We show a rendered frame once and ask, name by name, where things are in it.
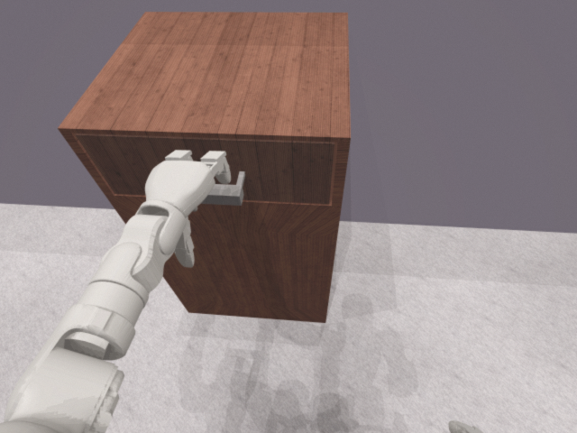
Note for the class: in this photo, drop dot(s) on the robot left upper arm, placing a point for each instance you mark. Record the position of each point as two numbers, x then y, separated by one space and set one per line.
70 393

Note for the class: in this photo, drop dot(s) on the robot left forearm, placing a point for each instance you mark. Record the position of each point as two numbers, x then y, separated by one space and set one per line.
101 324

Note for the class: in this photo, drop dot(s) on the left robot hand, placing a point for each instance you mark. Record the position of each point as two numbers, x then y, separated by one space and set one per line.
185 184

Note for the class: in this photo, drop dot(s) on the handle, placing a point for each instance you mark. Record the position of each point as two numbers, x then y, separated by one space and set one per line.
223 194

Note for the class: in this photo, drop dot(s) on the cabinet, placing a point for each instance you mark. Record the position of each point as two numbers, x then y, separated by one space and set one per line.
234 75

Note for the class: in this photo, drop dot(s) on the drawer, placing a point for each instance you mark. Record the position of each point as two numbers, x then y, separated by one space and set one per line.
275 170

